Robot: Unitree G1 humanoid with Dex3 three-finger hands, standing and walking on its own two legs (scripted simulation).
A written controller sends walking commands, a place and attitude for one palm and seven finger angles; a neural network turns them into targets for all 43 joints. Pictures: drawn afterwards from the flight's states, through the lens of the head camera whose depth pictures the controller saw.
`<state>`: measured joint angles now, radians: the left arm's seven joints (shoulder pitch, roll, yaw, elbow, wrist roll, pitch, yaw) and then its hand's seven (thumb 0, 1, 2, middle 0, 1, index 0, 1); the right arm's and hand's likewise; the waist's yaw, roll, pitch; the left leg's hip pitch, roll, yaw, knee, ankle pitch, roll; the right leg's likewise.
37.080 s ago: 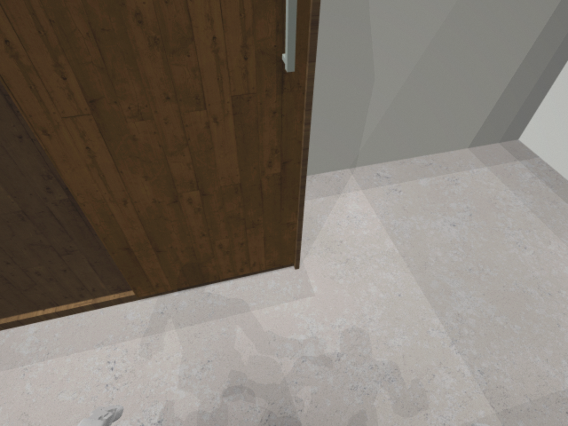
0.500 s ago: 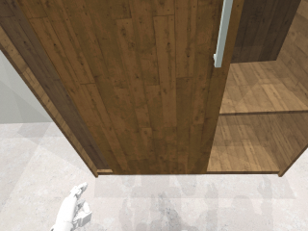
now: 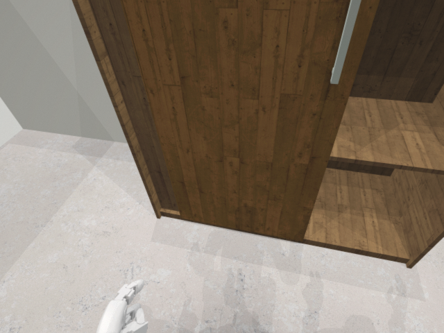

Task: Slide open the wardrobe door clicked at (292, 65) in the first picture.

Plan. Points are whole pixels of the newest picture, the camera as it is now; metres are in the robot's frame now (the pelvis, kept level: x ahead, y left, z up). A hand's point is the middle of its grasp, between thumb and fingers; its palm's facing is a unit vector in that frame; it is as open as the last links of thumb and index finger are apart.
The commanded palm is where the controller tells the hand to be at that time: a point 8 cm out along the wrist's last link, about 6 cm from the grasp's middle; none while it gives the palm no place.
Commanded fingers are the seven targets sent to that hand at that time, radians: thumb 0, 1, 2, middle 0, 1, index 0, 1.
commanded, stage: stop stepping back and stand still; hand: right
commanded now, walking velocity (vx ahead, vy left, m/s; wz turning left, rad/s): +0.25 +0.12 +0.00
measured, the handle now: (348, 24) +0.69 -0.20 +0.27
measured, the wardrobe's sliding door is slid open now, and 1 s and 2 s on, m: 0.47 0.47 0.47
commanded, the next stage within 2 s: let the arm hang, fingers relaxed in 1.14 s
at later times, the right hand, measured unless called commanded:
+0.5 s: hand out of the picture +0.15 -0.29 +0.17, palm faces +0.51 +0.81 -0.29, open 7.5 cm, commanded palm +0.07 -0.34 +0.19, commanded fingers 0.00 -0.90 -0.90 0.20 0.30 0.20 0.30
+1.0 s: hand out of the picture +0.18 -0.32 +0.17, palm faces +0.48 +0.78 -0.40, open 7.5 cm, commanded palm +0.11 -0.36 +0.19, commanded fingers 0.00 -0.90 -0.90 0.20 0.30 0.20 0.30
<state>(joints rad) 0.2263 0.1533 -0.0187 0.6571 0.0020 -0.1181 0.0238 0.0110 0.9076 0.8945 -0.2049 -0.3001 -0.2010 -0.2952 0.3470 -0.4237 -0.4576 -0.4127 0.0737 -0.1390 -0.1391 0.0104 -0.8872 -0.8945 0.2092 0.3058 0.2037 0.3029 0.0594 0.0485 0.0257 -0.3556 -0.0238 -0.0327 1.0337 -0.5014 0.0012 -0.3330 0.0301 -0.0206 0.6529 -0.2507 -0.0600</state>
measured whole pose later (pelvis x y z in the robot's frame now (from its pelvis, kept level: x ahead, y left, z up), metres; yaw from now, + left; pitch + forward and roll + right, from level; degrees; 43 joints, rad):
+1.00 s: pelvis -0.01 -0.05 +0.01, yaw -3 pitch -1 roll +0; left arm 0.22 0.20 0.01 0.65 0.00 -0.13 0.06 0.01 0.91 0.89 -0.21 -0.30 -0.20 -0.30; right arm 0.49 -0.38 -0.38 -0.49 0.03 -0.17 -0.17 0.02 -0.89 -0.89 0.21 0.31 0.21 0.30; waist -0.02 0.05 0.05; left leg -0.22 0.01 0.06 0.55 -0.30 0.02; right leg -0.23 -0.01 -0.06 0.54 -0.28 -0.02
